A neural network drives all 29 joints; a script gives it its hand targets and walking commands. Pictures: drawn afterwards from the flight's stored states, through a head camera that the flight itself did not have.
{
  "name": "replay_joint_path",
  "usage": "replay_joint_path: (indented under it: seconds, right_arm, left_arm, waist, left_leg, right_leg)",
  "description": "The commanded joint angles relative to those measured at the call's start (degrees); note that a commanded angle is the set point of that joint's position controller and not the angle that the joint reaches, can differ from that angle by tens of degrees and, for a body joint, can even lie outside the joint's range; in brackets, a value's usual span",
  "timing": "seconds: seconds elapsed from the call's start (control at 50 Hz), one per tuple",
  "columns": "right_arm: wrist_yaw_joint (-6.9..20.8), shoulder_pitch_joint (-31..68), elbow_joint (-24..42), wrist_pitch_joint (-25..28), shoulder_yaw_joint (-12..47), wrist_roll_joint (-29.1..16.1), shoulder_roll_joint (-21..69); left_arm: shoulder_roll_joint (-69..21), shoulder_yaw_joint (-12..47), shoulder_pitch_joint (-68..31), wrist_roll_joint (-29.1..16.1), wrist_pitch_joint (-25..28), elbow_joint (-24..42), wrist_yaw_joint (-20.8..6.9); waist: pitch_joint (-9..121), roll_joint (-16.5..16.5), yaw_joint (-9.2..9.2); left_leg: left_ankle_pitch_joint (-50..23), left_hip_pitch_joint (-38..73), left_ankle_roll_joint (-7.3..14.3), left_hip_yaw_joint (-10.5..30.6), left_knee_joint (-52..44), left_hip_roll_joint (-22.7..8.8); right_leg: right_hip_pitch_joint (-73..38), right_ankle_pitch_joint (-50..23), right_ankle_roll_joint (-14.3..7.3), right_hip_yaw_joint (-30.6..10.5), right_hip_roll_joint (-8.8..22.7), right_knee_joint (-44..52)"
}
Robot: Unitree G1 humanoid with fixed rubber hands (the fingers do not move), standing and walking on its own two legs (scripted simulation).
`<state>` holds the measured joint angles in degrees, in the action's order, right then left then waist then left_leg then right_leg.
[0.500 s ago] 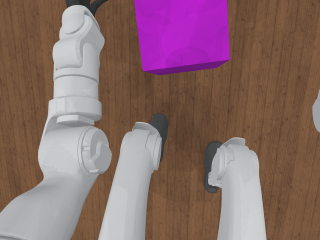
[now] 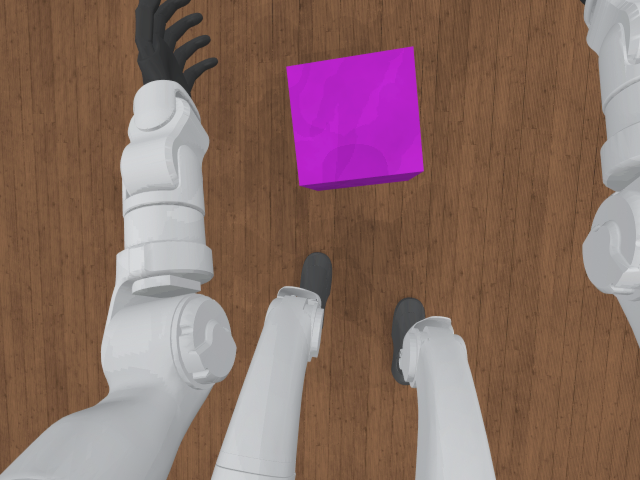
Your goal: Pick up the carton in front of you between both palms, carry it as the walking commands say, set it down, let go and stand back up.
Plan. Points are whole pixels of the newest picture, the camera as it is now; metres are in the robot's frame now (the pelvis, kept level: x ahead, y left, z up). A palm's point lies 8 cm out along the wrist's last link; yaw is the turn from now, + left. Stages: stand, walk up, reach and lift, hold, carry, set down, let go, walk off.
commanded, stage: let go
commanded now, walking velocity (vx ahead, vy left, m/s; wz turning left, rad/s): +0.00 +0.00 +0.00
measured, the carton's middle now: (356, 132) +0.53 +0.08 -0.51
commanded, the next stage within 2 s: stand in 1.48 s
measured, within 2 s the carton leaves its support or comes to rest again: neither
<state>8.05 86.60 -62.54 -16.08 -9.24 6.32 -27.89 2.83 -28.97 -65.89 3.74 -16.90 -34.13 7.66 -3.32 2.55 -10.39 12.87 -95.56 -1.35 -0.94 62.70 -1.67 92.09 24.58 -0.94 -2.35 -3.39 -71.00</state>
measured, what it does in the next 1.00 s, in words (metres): rises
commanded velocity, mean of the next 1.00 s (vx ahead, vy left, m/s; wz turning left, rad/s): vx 0.00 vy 0.00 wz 0.00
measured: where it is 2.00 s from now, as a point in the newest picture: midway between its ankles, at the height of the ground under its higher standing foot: (358, 331)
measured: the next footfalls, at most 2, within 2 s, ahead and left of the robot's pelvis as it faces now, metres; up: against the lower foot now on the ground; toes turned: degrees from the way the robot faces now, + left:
none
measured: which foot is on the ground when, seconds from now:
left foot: down 0.00-1.00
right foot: down 0.00-1.00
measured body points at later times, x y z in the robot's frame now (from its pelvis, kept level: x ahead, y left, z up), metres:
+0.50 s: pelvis +0.05 +0.03 +0.10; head +0.25 +0.02 +0.50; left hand +0.35 +0.27 +0.00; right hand +0.44 -0.16 +0.00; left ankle +0.12 +0.13 -0.60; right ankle +0.04 -0.10 -0.60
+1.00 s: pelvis +0.10 +0.01 +0.14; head +0.15 +0.01 +0.59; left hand +0.26 +0.25 +0.07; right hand +0.30 -0.21 +0.06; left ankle +0.12 +0.13 -0.60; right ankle +0.04 -0.10 -0.60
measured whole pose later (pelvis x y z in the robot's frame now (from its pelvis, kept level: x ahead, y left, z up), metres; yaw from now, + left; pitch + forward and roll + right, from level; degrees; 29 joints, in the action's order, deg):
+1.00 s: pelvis +0.10 +0.01 +0.14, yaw +1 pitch +2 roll +1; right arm 1.9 -8.1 -28.3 -2.2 -3.9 1.1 -11.1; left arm 12.8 -1.6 12.6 -1.0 -3.8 -22.8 -4.3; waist -4.0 0.8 -1.7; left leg 10.9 -16.8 -0.2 -0.1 25.6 0.9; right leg 10.4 19.3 -0.5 -2.1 -0.3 -27.6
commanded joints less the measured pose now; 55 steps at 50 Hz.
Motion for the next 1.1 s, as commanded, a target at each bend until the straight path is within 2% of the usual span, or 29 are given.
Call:
replay_joint_path:
  seconds: [0.0, 0.06, 0.14, 0.22, 0.3, 0.36, 0.42, 0.52, 0.62, 0.72, 0.86, 0.98, 1.08]
  right_arm:
    - [-0.85, 8.67, 8.13, 1.77, -3.87, 2.51, -3.33]
    - [-3.09, 0.93, 13.96, 2.84, -6.07, 3.52, 1.02]
    - [-8.26, -11.77, 22.59, 4.17, -7.96, 3.63, 7.74]
    - [-12.18, -22.82, 29.16, 5.64, -6.59, 2.15, 12.36]
    - [-13.38, -32.54, 31.98, 7.32, -4.75, 0.72, 13.83]
    - [-12.87, -39.86, 31.79, 8.94, -3.68, 0.11, 13.92]
    - [-12.14, -47.52, 30.8, 10.66, -2.91, -0.65, 13.68]
    - [-11.23, -59.6, 30.1, 13.51, -1.82, -2.4, 13.01]
    - [-9.7, -70.42, 31.76, 15.73, -1.8, -2.99, 12.11]
    - [-8.66, -79.15, 34.27, 16.63, -0.32, -3.65, 11.99]
    - [-7.18, -88.42, 37.45, 15.91, 3.03, -4.61, 12.49]
    - [-5.61, -94.97, 40.69, 14.19, 4.79, -5.79, 11.92]
    - [-4.69, -96.15, 42.88, 12.67, 5.9, -6.54, 11.86]
  left_arm:
    - [4.9, 1.0, -4.16, 1.82, 2.04, 7.44, -1.72]
    - [5.21, 3.52, 3.3, 2.6, 3.68, 9.34, -4.24]
    - [8.04, 6.9, 14.6, 3.62, 5.7, 11.55, -8.18]
    - [11.44, 10.11, 24.22, 3.3, 7.36, 11.28, -11.32]
    - [11.95, 14.73, 33.38, 0.86, 8.95, 9.42, -13.36]
    - [12.15, 17.67, 40.39, -1.06, 10.36, 8.62, -14.1]
    - [12.36, 20.07, 46.94, -2.73, 11.81, 9.14, -14.12]
    - [12.2, 24.21, 57.04, -4.97, 13.99, 13.13, -13.07]
    - [12.85, 26.25, 67.19, -4.81, 15.13, 18.32, -11.98]
    - [13.6, 26.97, 73.3, -5.64, 15.37, 19.82, -11.77]
    - [14.64, 26.21, 76.57, -5.43, 14.9, 17.64, -11.96]
    - [15.2, 25.29, 79.25, -4.35, 13.43, 15.63, -11.75]
    - [15.65, 24.44, 79.2, -3.33, 11.95, 15.29, -11.6]
  waist:
    - [64.0, 7.7, -1.92]
    - [68.44, 7.25, -0.86]
    - [70.29, 6.07, 0.32]
    - [62.83, 3.99, 0.46]
    - [52.85, 1.98, 1.57]
    - [45.45, 1.14, 2.35]
    - [39.86, -0.02, 3.17]
    - [32.99, -3.42, 4.11]
    - [27.94, -5.53, 4.77]
    - [20.56, -3.47, 6.24]
    - [12.03, -0.3, 8.33]
    - [7.53, -0.73, 9.0]
    - [3.22, -1.26, 8.93]
  left_leg:
    - [-25.91, 49.26, -1.39, -4.14, -0.99, 5.0]
    - [-30.85, 53.14, -0.65, -4.03, -2.68, 5.19]
    - [-32.39, 56.19, 0.38, -3.31, -5.08, 5.24]
    - [-28.41, 60.77, 1.22, -2.16, -9.43, 4.5]
    - [-23.34, 67.99, 1.14, -0.46, -13.78, 3.29]
    - [-18.96, 71.66, 0.76, 0.88, -16.92, 2.69]
    - [-16.11, 75.19, 0.46, 1.91, -19.68, 2.38]
    - [-16.68, 82.86, -0.14, 3.0, -23.5, 2.21]
    - [-20.27, 90.34, -0.99, 3.35, -26.42, 1.99]
    - [-19.58, 93.5, -1.08, 2.87, -30.01, 2.65]
    - [-18.16, 96.11, -0.18, 1.94, -34.81, 3.82]
    - [-18.46, 99.16, 0.2, 1.23, -36.73, 4.5]
    - [-16.76, 100.47, 0.39, 0.71, -37.41, 5.1]
  right_leg:
    - [-27.14, -23.24, 2.2, 0.88, -2.79, 11.5]
    - [-32.74, -31.11, 2.93, 0.75, -3.12, 13.63]
    - [-39.79, -36.84, 3.56, -0.08, -2.93, 16.76]
    - [-40.48, -29.81, 3.77, 0.04, -2.23, 22.28]
    - [-38.16, -18.05, 3.27, 0.98, -1.66, 27.9]
    - [-38.36, -11.1, 2.58, 1.41, -1.22, 30.75]
    - [-40.55, -7.59, 1.84, 1.54, -0.86, 32.66]
    - [-44.77, -6.97, 0.5, 1.45, -0.76, 35.16]
    - [-50.74, -8.68, 0.09, 1.8, -0.37, 38.5]
    - [-59.08, -10.47, 0.2, 1.65, 0.54, 43.24]
    - [-68.31, -15.92, 0.88, 1.16, 1.78, 48.31]
    - [-73.33, -20.91, 1.34, 0.56, 2.26, 50.54]
    - [-74.22, -20.74, 1.43, 0.03, 2.89, 52.11]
